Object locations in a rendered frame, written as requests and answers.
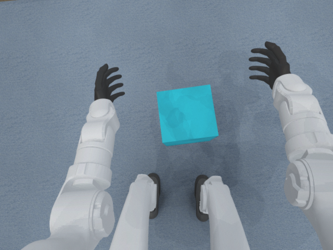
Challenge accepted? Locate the right robot upper arm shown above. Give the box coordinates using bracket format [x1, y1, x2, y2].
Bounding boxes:
[284, 158, 333, 250]

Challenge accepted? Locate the robot left foot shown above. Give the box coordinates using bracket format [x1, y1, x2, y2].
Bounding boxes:
[148, 173, 160, 219]

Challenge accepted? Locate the left robot upper arm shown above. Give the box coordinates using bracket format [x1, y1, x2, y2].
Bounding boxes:
[21, 189, 115, 250]

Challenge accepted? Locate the robot right forearm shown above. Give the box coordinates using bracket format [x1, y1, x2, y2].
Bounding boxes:
[272, 74, 333, 162]

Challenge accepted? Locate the robot left forearm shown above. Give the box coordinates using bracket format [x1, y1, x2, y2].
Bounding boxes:
[49, 98, 120, 232]

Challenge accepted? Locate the carton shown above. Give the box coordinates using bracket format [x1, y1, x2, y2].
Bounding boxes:
[157, 84, 219, 146]

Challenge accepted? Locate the right robot hand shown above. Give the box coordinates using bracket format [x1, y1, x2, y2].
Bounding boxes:
[249, 41, 291, 89]

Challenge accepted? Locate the left robot hand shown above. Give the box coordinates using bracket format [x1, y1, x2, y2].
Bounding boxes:
[94, 64, 125, 103]

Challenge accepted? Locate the right robot shin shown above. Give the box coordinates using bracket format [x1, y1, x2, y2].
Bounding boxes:
[199, 176, 229, 214]

